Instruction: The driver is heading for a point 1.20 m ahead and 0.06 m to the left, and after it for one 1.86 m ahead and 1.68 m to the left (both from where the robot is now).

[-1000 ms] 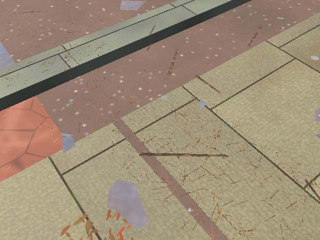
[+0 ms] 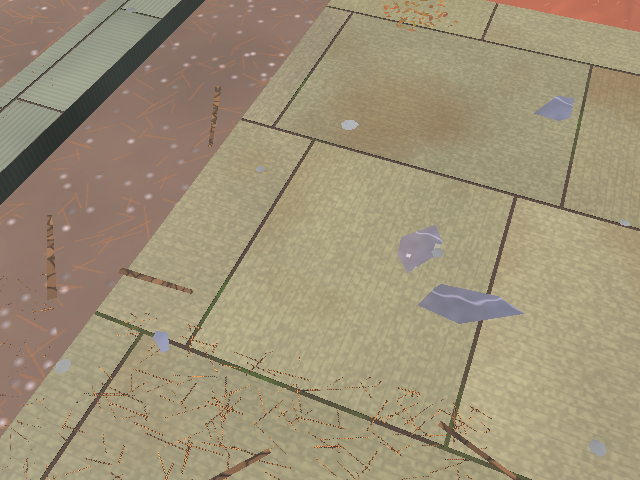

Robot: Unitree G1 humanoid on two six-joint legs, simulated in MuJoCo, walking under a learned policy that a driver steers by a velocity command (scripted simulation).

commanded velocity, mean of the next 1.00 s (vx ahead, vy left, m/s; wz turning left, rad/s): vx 0.50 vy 0.00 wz -0.08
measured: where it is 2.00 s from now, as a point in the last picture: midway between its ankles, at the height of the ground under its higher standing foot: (342, 255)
